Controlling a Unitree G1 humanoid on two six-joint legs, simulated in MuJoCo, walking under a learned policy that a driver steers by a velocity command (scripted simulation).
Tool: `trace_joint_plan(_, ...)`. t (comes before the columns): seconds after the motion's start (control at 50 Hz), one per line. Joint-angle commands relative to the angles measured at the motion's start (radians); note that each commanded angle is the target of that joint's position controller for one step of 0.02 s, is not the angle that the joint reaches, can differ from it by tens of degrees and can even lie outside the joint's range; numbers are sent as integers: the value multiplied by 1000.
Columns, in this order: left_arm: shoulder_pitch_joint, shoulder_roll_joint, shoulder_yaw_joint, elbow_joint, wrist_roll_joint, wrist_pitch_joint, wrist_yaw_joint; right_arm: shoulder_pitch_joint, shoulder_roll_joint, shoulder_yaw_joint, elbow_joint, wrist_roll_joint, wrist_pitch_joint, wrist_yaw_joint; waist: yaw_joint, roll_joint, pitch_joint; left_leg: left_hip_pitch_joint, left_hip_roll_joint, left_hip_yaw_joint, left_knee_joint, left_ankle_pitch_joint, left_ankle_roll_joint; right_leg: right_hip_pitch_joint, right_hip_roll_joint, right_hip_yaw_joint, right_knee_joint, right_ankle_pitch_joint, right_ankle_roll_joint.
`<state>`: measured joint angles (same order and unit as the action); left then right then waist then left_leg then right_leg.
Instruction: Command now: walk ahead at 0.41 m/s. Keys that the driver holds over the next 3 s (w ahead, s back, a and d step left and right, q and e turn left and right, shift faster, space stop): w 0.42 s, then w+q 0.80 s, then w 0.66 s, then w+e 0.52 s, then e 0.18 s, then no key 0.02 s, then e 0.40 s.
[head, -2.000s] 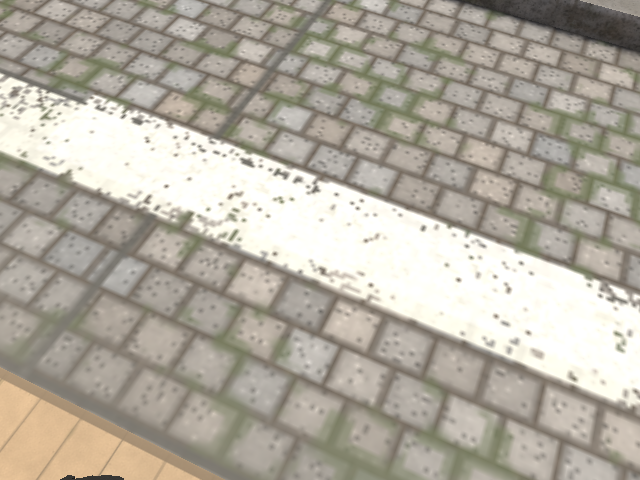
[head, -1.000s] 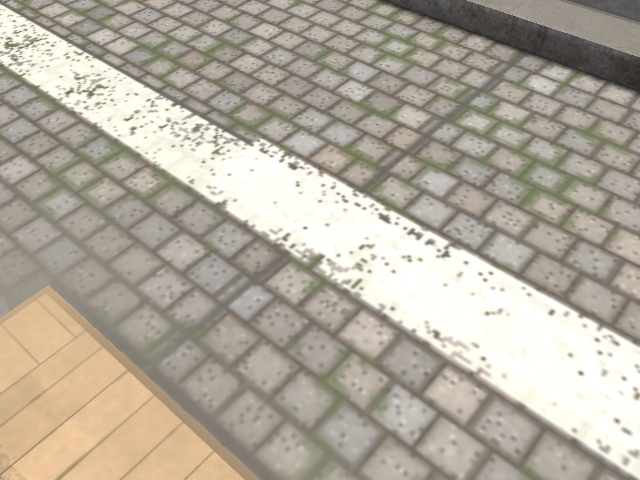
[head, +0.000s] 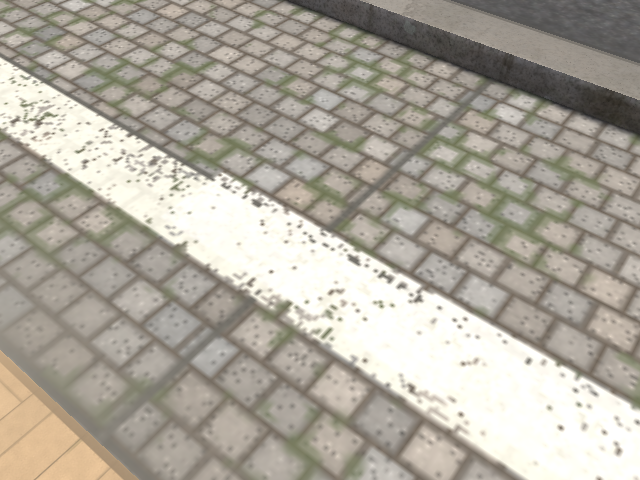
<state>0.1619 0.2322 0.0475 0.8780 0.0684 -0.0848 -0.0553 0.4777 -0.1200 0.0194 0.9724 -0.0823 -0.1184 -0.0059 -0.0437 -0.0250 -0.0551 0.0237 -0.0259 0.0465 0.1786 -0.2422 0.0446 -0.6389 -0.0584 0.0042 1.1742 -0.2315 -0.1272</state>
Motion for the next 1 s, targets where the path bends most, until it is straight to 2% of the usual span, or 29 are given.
trace_joint_plan(0.02,-165,-35,-28,-107,-18,4,-18,-65,-135,-6,-64,9,-15,11,22,82,134,-246,165,-44,-146,198,168,72,-11,-75,-336,51,64)
trace_joint_plan(0.06,-201,-23,-32,-124,-18,21,-23,12,-199,-20,-20,21,-12,43,5,115,152,-193,244,-96,-115,287,188,76,-1,-59,-433,63,88)
trace_joint_plan(0.1,-195,16,-22,-120,-19,20,-14,8,-210,-32,-8,29,-6,59,18,106,151,-64,304,-128,-68,351,190,29,2,-28,-546,131,62)
trace_joint_plan(0.14,-198,40,-12,-119,-27,15,-7,-8,-213,-37,-6,26,7,57,42,112,118,-19,309,-108,-11,465,181,128,37,-67,-626,191,26)
trace_joint_plan(0.16,-81,142,29,-89,-128,-5,17,-9,-295,-77,5,142,43,14,102,150,113,-20,218,-49,162,669,103,253,93,-112,-637,96,28)
trace_joint_plan(0.18,81,187,51,-40,-132,-15,32,3,-265,-69,-2,139,53,-5,161,149,-11,-131,198,-32,347,753,65,510,71,-73,-601,151,1)
trace_joint_plan(0.2,270,246,72,2,-119,-11,47,-11,-211,-51,-31,104,52,-14,229,47,-145,-326,130,-2,637,454,16,785,-99,153,-616,155,-50)
trace_joint_plan(0.22,357,291,78,31,-101,-4,48,85,-33,-13,-34,98,32,-10,167,-274,-265,-653,-56,-33,1028,-202,-60,1036,-311,634,-809,-71,-204)
trace_joint_plan(0.24,297,202,52,24,-97,-3,49,18,-91,-31,-33,115,5,-4,170,-202,-227,-762,-17,-176,1206,-259,-39,973,-296,732,-910,-177,-178)
trace_joint_plan(0.26,193,132,33,10,-89,-6,55,-99,-157,-51,-75,136,-15,8,149,-152,-91,-832,38,-168,1246,-167,-13,828,-275,568,-919,-176,-144)
trace_joint_plan(0.28,106,97,19,-6,-78,-12,54,-162,-188,-59,-100,133,-23,8,113,-64,-31,-787,97,-135,1223,-66,0,670,-253,446,-948,-74,-125)
trace_joint_plan(0.3,67,60,9,-1,-68,-19,47,-194,-198,-71,-113,120,-21,2,85,-28,7,-751,130,-119,1184,-13,6,565,-220,351,-982,4,-117)
trace_joint_plan(0.34,59,33,-1,24,-61,-29,41,-139,-166,-74,-111,110,5,2,31,-43,17,-667,169,-125,1125,20,15,469,-169,241,-1028,47,-110)
trace_joint_plan(0.4,97,76,4,53,-71,-37,45,-186,-158,-74,-135,103,35,-7,12,-9,93,-742,192,-103,1024,60,-10,409,-155,158,-1073,133,-123)
trace_joint_plan(0.46,118,129,12,55,-67,-31,58,-293,-169,-70,-172,91,35,0,33,5,108,-763,188,-83,772,235,-33,416,-131,67,-1078,224,-102)
trace_joint_plan(0.54,192,166,17,75,-73,-31,66,-443,-158,-58,-213,104,31,21,96,3,116,-682,139,-34,513,379,-16,487,-141,-19,-1095,251,-68)
trace_joint_plan(0.62,243,165,24,101,-78,-3,66,-526,-173,-60,-264,110,32,47,118,8,138,-761,114,-45,414,295,31,716,-201,-67,-1019,344,-39)
trace_joint_plan(0.68,201,200,35,79,-74,20,74,-460,-215,-83,-276,104,32,63,60,-52,64,-597,32,35,412,143,81,775,-204,-121,-828,802,-3)
trace_joint_plan(0.7,177,208,37,67,-71,31,79,-336,-249,-106,-250,104,34,63,-11,-58,-5,-437,-14,62,383,135,103,754,-180,-152,-651,931,22)
trace_joint_plan(0.72,168,197,30,43,-65,34,87,-160,-317,-141,-208,107,39,51,-88,-34,-97,-160,-6,-5,364,166,142,600,-139,-172,-406,854,58)
trace_joint_plan(0.74,253,101,-4,-1,-43,10,74,-29,-442,-176,-194,101,46,36,-69,176,-249,288,256,-451,369,115,303,162,-10,-174,4,364,123)
trace_joint_plan(0.76,248,72,-21,-5,-54,-35,54,-22,-403,-159,-197,108,45,35,-52,221,-365,434,388,-898,146,-42,402,-78,132,16,221,-309,135)
trace_joint_plan(0.78,137,157,7,-34,-97,-68,42,-44,-334,-140,-195,95,45,31,-76,174,-258,372,345,-783,117,-73,328,-190,58,107,264,-250,103)
trace_joint_plan(0.8,53,163,5,-68,-108,-83,43,-124,-296,-130,-214,94,43,28,-55,104,-135,211,306,-632,110,4,285,-200,12,89,214,-158,85)
trace_joint_plan(0.82,32,155,8,-73,-90,-84,52,-202,-268,-120,-236,92,41,31,-6,15,-59,37,270,-524,90,118,265,-151,-24,80,128,-97,88)
trace_joint_plan(0.84,41,162,19,-76,-72,-73,59,-251,-245,-113,-255,85,38,30,34,16,-30,-84,234,-449,69,206,248,-67,-57,84,53,-60,98)
trace_joint_plan(0.88,69,140,23,-90,-61,-43,63,-274,-242,-111,-268,88,38,26,74,45,-5,-203,192,-391,35,262,249,2,-68,77,-30,-42,125)
trace_joint_plan(0.94,-13,115,20,-136,-47,-24,71,-225,-287,-125,-261,96,33,7,63,57,36,-292,157,-312,14,338,248,-5,-48,46,-216,75,173)
trace_joint_plan(1.0,-137,88,10,-176,-52,-30,69,-176,-300,-131,-253,103,42,-6,15,85,47,-322,99,-262,40,276,196,62,5,36,-481,281,178)
